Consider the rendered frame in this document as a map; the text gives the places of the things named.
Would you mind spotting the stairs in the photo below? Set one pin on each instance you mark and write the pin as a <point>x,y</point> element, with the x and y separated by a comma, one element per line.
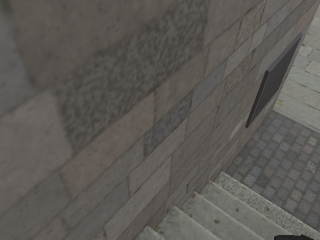
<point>227,210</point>

